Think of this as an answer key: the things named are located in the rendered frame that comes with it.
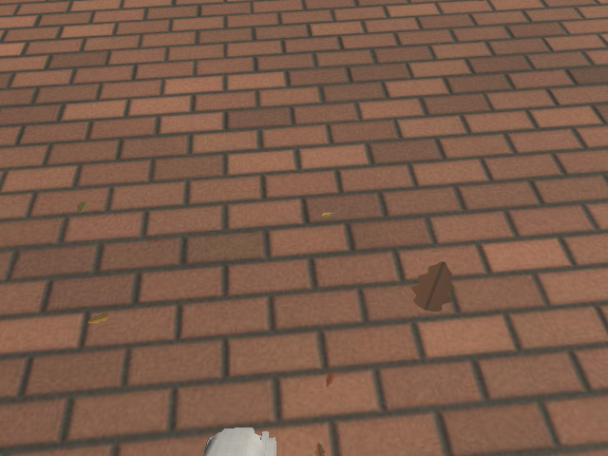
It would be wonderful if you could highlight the robot left thigh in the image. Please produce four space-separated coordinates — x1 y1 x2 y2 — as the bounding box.
203 427 276 456

